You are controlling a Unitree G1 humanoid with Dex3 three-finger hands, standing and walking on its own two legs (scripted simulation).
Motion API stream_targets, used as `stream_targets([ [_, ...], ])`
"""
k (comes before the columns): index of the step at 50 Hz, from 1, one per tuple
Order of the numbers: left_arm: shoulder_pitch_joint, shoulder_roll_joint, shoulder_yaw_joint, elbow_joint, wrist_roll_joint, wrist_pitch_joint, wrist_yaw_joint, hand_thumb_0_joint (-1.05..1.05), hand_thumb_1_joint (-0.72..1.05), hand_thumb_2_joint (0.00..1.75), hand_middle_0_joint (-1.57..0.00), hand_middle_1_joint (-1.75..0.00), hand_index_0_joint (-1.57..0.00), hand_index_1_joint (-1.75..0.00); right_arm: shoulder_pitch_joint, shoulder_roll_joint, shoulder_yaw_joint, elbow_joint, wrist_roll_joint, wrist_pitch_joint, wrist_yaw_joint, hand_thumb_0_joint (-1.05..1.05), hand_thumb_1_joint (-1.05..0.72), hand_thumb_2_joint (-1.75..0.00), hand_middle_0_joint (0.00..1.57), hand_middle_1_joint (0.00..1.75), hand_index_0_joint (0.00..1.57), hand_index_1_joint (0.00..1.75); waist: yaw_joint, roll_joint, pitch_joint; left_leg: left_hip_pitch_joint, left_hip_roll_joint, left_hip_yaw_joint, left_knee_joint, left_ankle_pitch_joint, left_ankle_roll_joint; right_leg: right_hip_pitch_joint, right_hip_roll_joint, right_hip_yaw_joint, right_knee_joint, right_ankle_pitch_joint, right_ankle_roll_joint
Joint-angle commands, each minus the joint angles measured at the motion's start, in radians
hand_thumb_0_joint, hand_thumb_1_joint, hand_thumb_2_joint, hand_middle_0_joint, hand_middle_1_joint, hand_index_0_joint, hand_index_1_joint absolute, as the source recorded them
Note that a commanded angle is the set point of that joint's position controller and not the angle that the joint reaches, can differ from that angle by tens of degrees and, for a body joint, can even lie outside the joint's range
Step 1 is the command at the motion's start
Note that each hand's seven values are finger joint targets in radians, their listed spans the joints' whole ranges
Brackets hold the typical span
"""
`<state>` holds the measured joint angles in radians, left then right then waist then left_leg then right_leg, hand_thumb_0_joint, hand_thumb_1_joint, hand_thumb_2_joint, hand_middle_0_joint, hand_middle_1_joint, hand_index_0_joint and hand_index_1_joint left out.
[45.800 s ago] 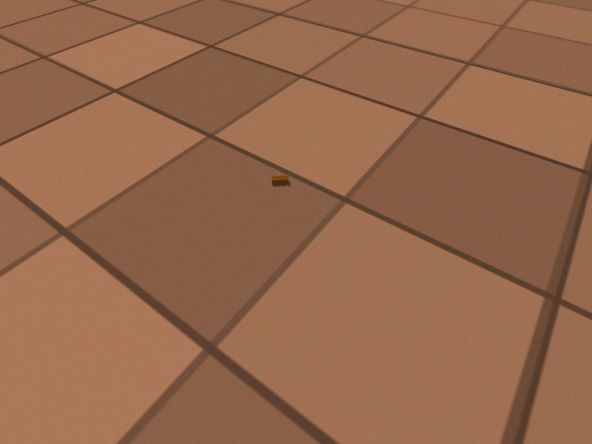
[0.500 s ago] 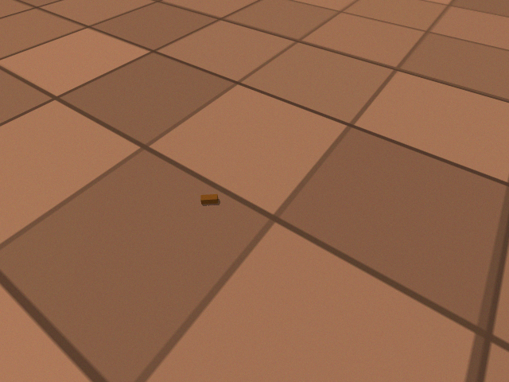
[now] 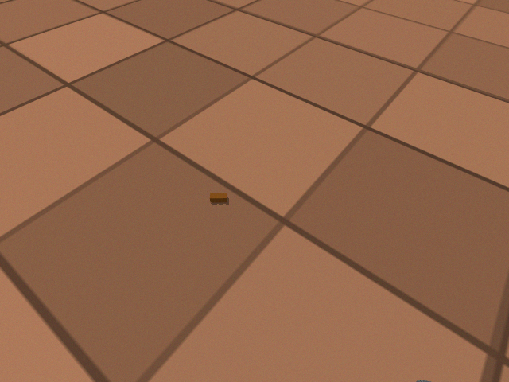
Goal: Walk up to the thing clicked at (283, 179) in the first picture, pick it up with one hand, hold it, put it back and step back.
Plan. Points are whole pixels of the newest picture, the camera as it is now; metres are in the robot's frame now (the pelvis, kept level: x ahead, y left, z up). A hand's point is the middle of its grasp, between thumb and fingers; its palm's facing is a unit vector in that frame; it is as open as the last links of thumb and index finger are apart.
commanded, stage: step back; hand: left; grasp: from above
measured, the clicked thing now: (218, 197) +1.06 +0.21 -0.75
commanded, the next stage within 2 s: stand in 0.10 s
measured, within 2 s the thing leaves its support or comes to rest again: neither
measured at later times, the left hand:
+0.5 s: hand out of the picture +0.06 +0.25 -0.14, palm faces -0.02 -0.94 -0.33, open 7.4 cm
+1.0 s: hand out of the picture +0.05 +0.25 -0.14, palm faces -0.03 -0.94 -0.34, open 7.4 cm
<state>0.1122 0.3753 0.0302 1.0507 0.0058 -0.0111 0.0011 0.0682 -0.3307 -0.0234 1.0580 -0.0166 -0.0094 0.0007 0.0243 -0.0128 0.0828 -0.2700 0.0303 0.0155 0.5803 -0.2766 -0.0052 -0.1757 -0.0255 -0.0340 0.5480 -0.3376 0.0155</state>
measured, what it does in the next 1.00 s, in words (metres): stands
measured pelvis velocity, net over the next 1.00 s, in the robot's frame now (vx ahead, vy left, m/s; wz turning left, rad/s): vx -0.01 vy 0.00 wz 0.00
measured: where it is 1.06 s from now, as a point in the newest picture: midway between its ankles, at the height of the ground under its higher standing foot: outside the picture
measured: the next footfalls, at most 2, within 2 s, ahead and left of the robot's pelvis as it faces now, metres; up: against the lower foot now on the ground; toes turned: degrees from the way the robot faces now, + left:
none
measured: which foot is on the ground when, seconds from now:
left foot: down 0.00-1.00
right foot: down 0.00-1.00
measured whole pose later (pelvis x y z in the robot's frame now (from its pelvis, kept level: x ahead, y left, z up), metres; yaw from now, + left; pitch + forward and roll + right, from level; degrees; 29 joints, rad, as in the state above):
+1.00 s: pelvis -0.01 +0.00 +0.02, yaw +0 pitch -2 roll +0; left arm 0.13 0.35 0.00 1.15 0.01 -0.01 -0.01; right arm 0.11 -0.35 0.00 1.15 -0.01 -0.01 0.01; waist 0.00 0.01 0.05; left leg -0.17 0.03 0.02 0.34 -0.13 -0.01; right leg -0.09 -0.02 -0.03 0.33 -0.20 0.02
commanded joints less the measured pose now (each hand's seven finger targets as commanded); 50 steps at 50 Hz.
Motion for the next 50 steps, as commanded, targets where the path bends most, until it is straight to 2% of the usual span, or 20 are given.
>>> stream_targets([
  [1, -0.035, 0.215, 0.044, -0.045, -0.001, -0.026, 0.018, 0.0, 0.9, 0.9, -0.2, -0.3, -0.2, -0.3, -0.051, -0.224, -0.045, -0.04, 0.006, -0.019, -0.013, 0.0, -0.9, -0.9, 0.2, 0.3, 0.2, 0.3, -0.009, 0.046, -0.165, 0.109, 0.103, -0.083, -0.106, 0.392, 0.058, 0.058, -0.096, 0.083, -0.089, 0.369, -0.054],
  [4, -0.054, 0.209, 0.038, -0.032, 0.004, -0.022, 0.016, 0.0, 0.9, 0.9, -0.2, -0.3, -0.2, -0.3, -0.085, -0.221, -0.043, -0.028, 0.004, -0.015, -0.011, 0.0, -0.9, -0.9, 0.2, 0.3, 0.2, 0.3, -0.01, 0.037, -0.136, 0.101, 0.113, -0.092, -0.158, 0.3, 0.056, 0.05, -0.091, 0.082, -0.133, 0.303, -0.048],
  [5, -0.045, 0.167, 0.018, -0.009, -0.003, -0.021, 0.011, 0.0, 0.9, 0.9, -0.2, -0.3, -0.2, -0.3, -0.055, -0.225, -0.03, -0.025, 0.009, -0.021, -0.007, 0.0, -0.9, -0.9, 0.2, 0.3, 0.2, 0.3, -0.024, 0.047, -0.136, 0.134, 0.12, -0.128, -0.198, 0.344, 0.056, 0.055, -0.083, 0.082, -0.155, 0.3, -0.033],
  [7, -0.038, 0.174, 0.016, 0.002, -0.002, -0.023, 0.01, 0.0, 0.9, 0.9, -0.2, -0.3, -0.2, -0.3, -0.071, -0.232, -0.032, -0.017, 0.007, -0.028, -0.005, 0.0, -0.9, -0.9, 0.2, 0.3, 0.2, 0.3, -0.016, 0.049, -0.14, 0.177, 0.122, -0.121, -0.204, 0.401, 0.049, 0.059, -0.087, 0.078, -0.183, 0.317, -0.026],
  [9, -0.058, 0.187, 0.017, 0.009, -0.001, -0.027, 0.01, 0.0, 0.9, 0.9, -0.2, -0.3, -0.2, -0.3, -0.07, -0.225, -0.03, -0.013, 0.009, -0.031, -0.005, 0.0, -0.9, -0.9, 0.2, 0.3, 0.2, 0.3, -0.022, 0.033, -0.161, 0.206, 0.119, -0.109, -0.205, 0.443, 0.042, 0.082, -0.097, 0.08, -0.195, 0.357, -0.028],
  [13, -0.069, 0.192, 0.013, 0.022, 0.002, -0.03, 0.006, 0.0, 0.9, 0.9, -0.2, -0.3, -0.2, -0.3, -0.082, -0.216, -0.027, -0.005, 0.01, -0.028, -0.001, 0.0, -0.9, -0.9, 0.2, 0.3, 0.2, 0.3, -0.025, 0.008, -0.119, 0.183, 0.104, -0.1, -0.253, 0.3, 0.03, 0.074, -0.105, 0.089, -0.26, 0.276, -0.022],
  [15, -0.075, 0.186, 0.013, 0.026, 0.002, -0.029, 0.005, 0.0, 0.9, 0.9, -0.2, -0.3, -0.2, -0.3, -0.09, -0.222, -0.027, -0.002, 0.011, -0.029, -0.001, 0.0, -0.9, -0.9, 0.2, 0.3, 0.2, 0.3, -0.019, 0.021, -0.125, 0.181, 0.111, -0.104, -0.266, 0.299, 0.029, 0.092, -0.107, 0.086, -0.264, 0.271, -0.021],
  [18, -0.06, 0.188, 0.013, 0.037, 0.004, -0.028, 0.004, 0.0, 0.9, 0.9, -0.2, -0.3, -0.2, -0.3, -0.09, -0.218, -0.026, 0.006, 0.01, -0.03, 0.001, 0.0, -0.9, -0.9, 0.2, 0.3, 0.2, 0.3, -0.015, 0.021, -0.111, 0.176, 0.106, -0.104, -0.292, 0.223, 0.025, 0.077, -0.109, 0.089, -0.286, 0.212, -0.022],
  [20, -0.069, 0.186, 0.01, 0.037, 0.005, -0.032, 0.003, 0.0, 0.9, 0.9, -0.2, -0.3, -0.2, -0.3, -0.082, -0.219, -0.025, 0.01, 0.01, -0.031, 0.002, 0.0, -0.9, -0.9, 0.2, 0.3, 0.2, 0.3, -0.022, 0.017, -0.122, 0.172, 0.107, -0.104, -0.29, 0.244, 0.025, 0.089, -0.113, 0.089, -0.287, 0.226, -0.021],
  [24, -0.071, 0.191, 0.011, 0.039, 0.007, -0.032, 0.003, 0.0, 0.9, 0.9, -0.2, -0.3, -0.2, -0.3, -0.071, -0.221, -0.024, 0.017, 0.009, -0.028, 0.002, 0.0, -0.9, -0.9, 0.2, 0.3, 0.2, 0.3, -0.025, 0.019, -0.108, 0.154, 0.104, -0.102, -0.298, 0.203, 0.022, 0.084, -0.115, 0.091, -0.297, 0.202, -0.021],
  [26, -0.058, 0.191, 0.01, 0.045, 0.006, -0.031, 0.002, 0.0, 0.9, 0.9, -0.2, -0.3, -0.2, -0.3, -0.06, -0.219, -0.021, 0.024, 0.008, -0.027, 0.004, 0.0, -0.9, -0.9, 0.2, 0.3, 0.2, 0.3, -0.023, 0.018, -0.09, 0.144, 0.102, -0.107, -0.314, 0.149, 0.019, 0.07, -0.113, 0.094, -0.303, 0.161, -0.022],
  [31, -0.046, 0.191, 0.011, 0.044, 0.006, -0.027, 0.0, 0.0, 0.9, 0.9, -0.2, -0.3, -0.2, -0.3, -0.044, -0.226, -0.02, 0.032, 0.007, -0.027, 0.003, 0.0, -0.9, -0.9, 0.2, 0.3, 0.2, 0.3, -0.021, 0.027, -0.086, 0.132, 0.102, -0.112, -0.325, 0.109, 0.017, 0.06, -0.111, 0.095, -0.303, 0.143, -0.026],
  [35, -0.044, 0.189, 0.011, 0.043, 0.006, -0.027, 0.0, 0.0, 0.9, 0.9, -0.2, -0.3, -0.2, -0.3, -0.026, -0.229, -0.019, 0.034, 0.006, -0.026, 0.002, 0.0, -0.9, -0.9, 0.2, 0.3, 0.2, 0.3, -0.026, 0.023, -0.085, 0.124, 0.101, -0.112, -0.317, 0.122, 0.019, 0.061, -0.112, 0.096, -0.302, 0.149, -0.027],
  [39, -0.03, 0.186, 0.007, 0.043, 0.005, -0.024, -0.002, 0.0, 0.9, 0.9, -0.2, -0.3, -0.2, -0.3, -0.017, -0.232, -0.017, 0.035, 0.006, -0.024, 0.002, 0.0, -0.9, -0.9, 0.2, 0.3, 0.2, 0.3, -0.026, 0.022, -0.063, 0.116, 0.099, -0.118, -0.326, 0.062, 0.015, 0.024, -0.105, 0.095, -0.306, 0.091, -0.028],
  [40, -0.038, 0.191, 0.009, 0.039, 0.007, -0.024, -0.002, 0.0, 0.9, 0.9, -0.2, -0.3, -0.2, -0.3, -0.006, -0.231, -0.016, 0.037, 0.005, -0.024, 0.001, 0.0, -0.9, -0.9, 0.2, 0.3, 0.2, 0.3, -0.03, 0.022, -0.066, 0.097, 0.104, -0.122, -0.331, 0.056, 0.017, 0.042, -0.106, 0.096, -0.301, 0.109, -0.03],
  [41, -0.026, 0.19, 0.009, 0.04, 0.006, -0.023, -0.002, 0.0, 0.9, 0.9, -0.2, -0.3, -0.2, -0.3, -0.018, -0.238, -0.018, 0.035, 0.005, -0.024, 0.001, 0.0, -0.9, -0.9, 0.2, 0.3, 0.2, 0.3, -0.022, 0.024, -0.081, 0.114, 0.106, -0.12, -0.322, 0.076, 0.019, 0.047, -0.111, 0.098, -0.297, 0.122, -0.032],
  [44, -0.019, 0.19, 0.008, 0.038, 0.007, -0.025, -0.002, 0.0, 0.9, 0.9, -0.2, -0.3, -0.2, -0.3, -0.013, -0.234, -0.015, 0.033, 0.008, -0.024, 0.001, 0.0, -0.9, -0.9, 0.2, 0.3, 0.2, 0.3, -0.025, 0.016, -0.091, 0.128, 0.103, -0.115, -0.31, 0.109, 0.022, 0.041, -0.111, 0.1, -0.3, 0.141, -0.03],
  [47, -0.03, 0.199, 0.009, 0.033, 0.004, -0.028, 0.0, 0.0, 0.9, 0.9, -0.2, -0.3, -0.2, -0.3, -0.004, -0.228, -0.01, 0.035, 0.008, -0.027, 0.002, 0.0, -0.9, -0.9, 0.2, 0.3, 0.2, 0.3, -0.029, 0.004, -0.106, 0.15, 0.108, -0.111, -0.296, 0.2, 0.021, 0.046, -0.115, 0.104, -0.293, 0.183, -0.028],
  [50, -0.025, 0.193, 0.005, 0.035, 0.001, -0.026, -0.001, 0.0, 0.9, 0.9, -0.2, -0.3, -0.2, -0.3, -0.006, -0.234, -0.009, 0.039, 0.008, -0.026, 0.0, 0.0, -0.9, -0.9, 0.2, 0.3, 0.2, 0.3, -0.028, 0.012, -0.094, 0.149, 0.106, -0.106, -0.29, 0.195, 0.02, 0.046, -0.115, 0.103, -0.298, 0.178, -0.027],
])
